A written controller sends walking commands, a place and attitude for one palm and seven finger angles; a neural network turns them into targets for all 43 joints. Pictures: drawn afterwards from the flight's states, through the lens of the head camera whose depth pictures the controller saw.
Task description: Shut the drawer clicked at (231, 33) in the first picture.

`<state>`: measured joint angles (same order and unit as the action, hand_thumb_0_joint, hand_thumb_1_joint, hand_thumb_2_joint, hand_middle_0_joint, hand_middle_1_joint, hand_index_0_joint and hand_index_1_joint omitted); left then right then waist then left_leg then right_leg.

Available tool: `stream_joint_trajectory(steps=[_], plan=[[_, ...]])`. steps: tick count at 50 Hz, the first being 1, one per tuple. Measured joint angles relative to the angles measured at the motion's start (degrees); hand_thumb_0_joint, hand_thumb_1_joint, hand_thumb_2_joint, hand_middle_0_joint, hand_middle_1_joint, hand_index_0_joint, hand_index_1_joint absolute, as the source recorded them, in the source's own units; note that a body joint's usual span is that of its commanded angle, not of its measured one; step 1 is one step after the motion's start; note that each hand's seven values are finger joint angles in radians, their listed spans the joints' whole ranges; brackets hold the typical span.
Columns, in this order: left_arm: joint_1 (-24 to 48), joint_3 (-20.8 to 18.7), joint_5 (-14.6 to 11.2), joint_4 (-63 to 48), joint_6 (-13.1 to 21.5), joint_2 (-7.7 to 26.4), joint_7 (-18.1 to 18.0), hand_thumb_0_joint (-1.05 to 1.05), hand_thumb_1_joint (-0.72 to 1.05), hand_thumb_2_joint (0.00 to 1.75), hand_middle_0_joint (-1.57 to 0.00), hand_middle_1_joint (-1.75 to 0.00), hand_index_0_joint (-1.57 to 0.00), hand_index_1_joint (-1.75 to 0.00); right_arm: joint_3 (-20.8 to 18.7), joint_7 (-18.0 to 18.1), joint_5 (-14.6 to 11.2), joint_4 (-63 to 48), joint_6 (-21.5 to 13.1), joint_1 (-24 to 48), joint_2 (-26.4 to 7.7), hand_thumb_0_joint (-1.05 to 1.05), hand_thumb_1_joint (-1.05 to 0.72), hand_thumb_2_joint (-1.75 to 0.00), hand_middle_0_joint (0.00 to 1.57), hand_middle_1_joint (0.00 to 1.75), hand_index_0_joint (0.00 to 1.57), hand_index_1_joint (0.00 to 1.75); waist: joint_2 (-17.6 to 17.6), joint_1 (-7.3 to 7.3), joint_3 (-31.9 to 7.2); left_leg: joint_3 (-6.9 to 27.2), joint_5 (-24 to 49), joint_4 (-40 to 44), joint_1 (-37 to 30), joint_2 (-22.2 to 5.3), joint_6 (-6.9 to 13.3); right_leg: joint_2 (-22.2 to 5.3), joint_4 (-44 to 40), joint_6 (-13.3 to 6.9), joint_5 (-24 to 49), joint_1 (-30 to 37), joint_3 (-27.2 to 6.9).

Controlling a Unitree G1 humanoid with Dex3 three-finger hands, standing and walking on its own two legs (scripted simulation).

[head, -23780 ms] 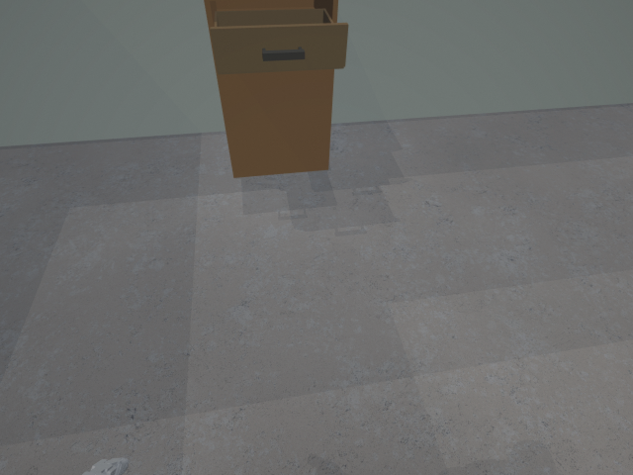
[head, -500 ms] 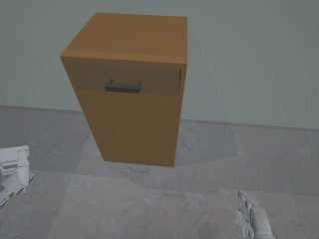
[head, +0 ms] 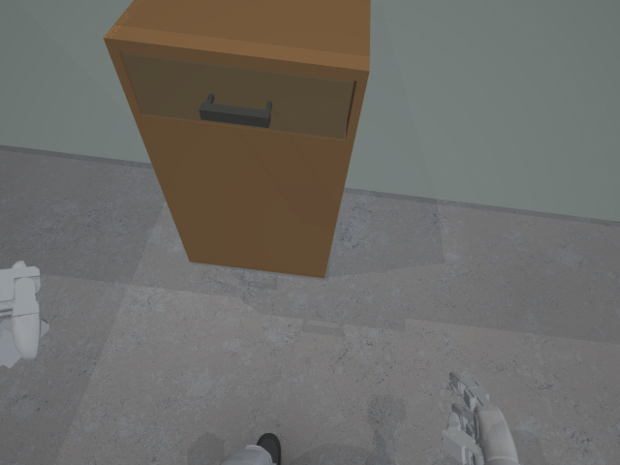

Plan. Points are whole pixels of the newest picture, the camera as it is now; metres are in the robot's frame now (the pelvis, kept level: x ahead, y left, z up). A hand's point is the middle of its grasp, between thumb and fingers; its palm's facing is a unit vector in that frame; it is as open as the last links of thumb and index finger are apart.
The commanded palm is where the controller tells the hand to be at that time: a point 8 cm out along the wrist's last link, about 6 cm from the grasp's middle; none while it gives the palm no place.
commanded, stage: step back with the hand held close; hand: left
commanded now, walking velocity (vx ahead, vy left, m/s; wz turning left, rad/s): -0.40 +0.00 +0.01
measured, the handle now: (237, 108) +0.74 +0.21 -0.03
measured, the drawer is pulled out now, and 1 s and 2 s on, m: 0.00 0.00 0.00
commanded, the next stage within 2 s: stop stepping back and stand still in 0.32 s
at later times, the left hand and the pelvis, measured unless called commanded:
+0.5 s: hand out of the picture +0.04 +0.19 +0.16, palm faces +0.26 -0.85 -0.45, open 3.2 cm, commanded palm -0.02 +0.24 +0.18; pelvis -0.15 -0.03 +0.00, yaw -1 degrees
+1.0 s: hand out of the picture -0.11 +0.18 +0.18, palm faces +0.38 -0.79 -0.48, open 3.3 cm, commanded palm -0.16 +0.23 +0.18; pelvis -0.28 -0.06 +0.00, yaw +2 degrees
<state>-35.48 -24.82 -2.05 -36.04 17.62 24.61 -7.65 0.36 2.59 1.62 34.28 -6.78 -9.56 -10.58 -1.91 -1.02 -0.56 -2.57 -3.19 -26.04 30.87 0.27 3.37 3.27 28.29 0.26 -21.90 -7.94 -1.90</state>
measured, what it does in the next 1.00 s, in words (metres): walks backwards: left foot, then left foot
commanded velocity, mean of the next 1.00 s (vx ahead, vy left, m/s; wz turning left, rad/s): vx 0.04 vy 0.01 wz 0.03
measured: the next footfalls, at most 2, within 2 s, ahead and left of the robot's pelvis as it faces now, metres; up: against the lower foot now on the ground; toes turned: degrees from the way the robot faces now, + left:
left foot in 0.28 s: +0.01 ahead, +0.06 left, +0.00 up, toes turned +0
left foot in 0.78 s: -0.22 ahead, +0.09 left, +0.00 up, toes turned +1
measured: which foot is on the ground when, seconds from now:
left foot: down 0.00-0.14, up 0.16-0.26, down 0.28-0.54, up 0.56-0.76, down 0.78-1.00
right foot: down 0.00-0.78, up 0.80-1.00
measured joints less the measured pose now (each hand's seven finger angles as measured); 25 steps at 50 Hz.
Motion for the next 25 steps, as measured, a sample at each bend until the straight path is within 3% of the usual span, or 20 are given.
stream_joint_trajectory(steps=[3,7,9,11,13,14,16,17,20,25], plan=[[1.69,1.14,-0.35,-0.96,-0.25,1.25,1.04,0.01,0.89,0.89,-1.40,-1.60,-1.40,-1.60,0.01,-1.03,0.22,-0.56,-0.13,5.11,-0.17,0.01,-0.91,-0.90,0.20,0.30,0.21,0.30,0.01,-0.73,4.55,-1.55,3.51,2.11,1.00,-1.16,-0.56,0.00,-2.77,-0.34,-1.92,-0.63,0.08],[0.48,1.78,-1.30,-4.22,-1.03,3.59,2.72,0.02,0.88,0.89,-1.40,-1.60,-1.40,-1.60,0.09,-1.71,-1.16,-2.29,2.14,7.26,-0.57,0.01,-0.91,-0.89,0.20,0.30,0.21,0.30,3.44,0.55,7.97,0.12,6.31,2.44,0.82,-3.95,-1.62,3.16,-2.69,-2.82,-0.08,-0.61,1.32],[-3.21,-0.34,-1.96,-6.03,-0.25,5.67,3.10,0.02,0.88,0.89,-1.40,-1.60,-1.40,-1.60,0.70,-1.37,-2.69,-2.70,3.89,5.22,-0.07,0.01,-0.91,-0.89,0.20,0.30,0.21,0.30,2.78,1.14,6.21,0.66,-0.49,-2.99,0.58,-3.78,-1.83,3.54,-2.78,-2.92,0.41,-0.04,1.40],[-6.37,-2.57,-2.30,-6.42,0.27,6.97,3.01,0.01,0.88,0.89,-1.40,-1.60,-1.40,-1.60,1.00,-0.78,-3.64,-2.59,5.04,2.19,0.31,0.01,-0.91,-0.89,0.20,0.30,0.21,0.30,0.64,1.21,2.64,0.91,-9.87,-10.05,-0.25,-1.76,-1.89,2.56,-2.86,-3.12,0.45,-0.15,1.14],[-7.47,-3.65,-2.58,-4.93,0.24,6.18,2.84,0.01,0.88,0.89,-1.40,-1.60,-1.40,-1.60,1.20,0.19,-3.43,-2.13,5.48,0.13,-0.26,0.01,-0.91,-0.90,0.20,0.30,0.21,0.30,-0.58,0.80,-0.50,0.26,-10.28,-9.94,-3.53,-0.39,-2.11,1.72,-2.52,-2.94,1.03,-0.90,0.78],[-7.05,-3.45,-2.56,-3.61,-0.04,5.05,2.65,0.01,0.88,0.89,-1.40,-1.60,-1.40,-1.60,1.23,0.76,-3.16,-1.97,5.53,-0.29,-1.14,0.01,-0.91,-0.90,0.20,0.30,0.21,0.30,0.08,0.71,-1.39,0.20,-5.06,-7.21,-5.98,-0.43,-2.00,1.88,-1.37,-2.30,1.63,-1.67,1.33],[-3.59,-2.01,-2.37,-0.11,-1.32,2.92,2.15,0.01,0.88,0.89,-1.40,-1.60,-1.40,-1.60,0.38,1.31,-2.62,-1.03,5.22,0.40,-2.19,0.01,-0.91,-0.90,0.20,0.30,0.20,0.30,0.52,0.88,-1.19,0.23,-4.63,-2.61,-8.39,0.28,-0.94,1.10,4.95,0.21,3.12,-5.21,2.36],[-1.42,-0.94,-2.28,1.82,-1.84,1.92,1.84,0.01,0.88,0.89,-1.40,-1.60,-1.40,-1.60,-0.14,1.15,-2.41,-0.66,4.71,1.04,-2.45,0.01,-0.91,-0.90,0.20,0.30,0.20,0.30,0.42,0.64,-0.40,-0.07,-4.66,-0.85,-9.35,0.67,-0.49,0.84,9.80,1.16,0.52,-7.66,1.58],[2.40,2.74,-1.76,5.82,-4.01,-0.81,1.34,0.01,0.88,0.89,-1.40,-1.60,-1.40,-1.60,-1.07,0.51,-1.27,-0.84,3.04,2.03,-2.75,0.01,-0.91,-0.90,0.20,0.30,0.20,0.29,1.17,0.73,1.75,-0.03,-1.89,2.20,-10.52,0.69,-0.07,0.61,17.86,1.11,-6.83,-13.17,0.00],[-1.13,5.34,-1.01,2.05,-7.12,-0.48,0.88,0.02,0.89,0.89,-1.40,-1.60,-1.40,-1.60,-0.34,0.01,-1.45,-3.35,2.38,0.08,-1.06,0.01,-0.91,-0.90,0.20,0.30,0.20,0.29,0.79,1.48,3.24,0.70,0.99,2.11,-9.71,-0.45,-0.73,-1.63,14.48,0.83,-4.35,-13.23,1.74]])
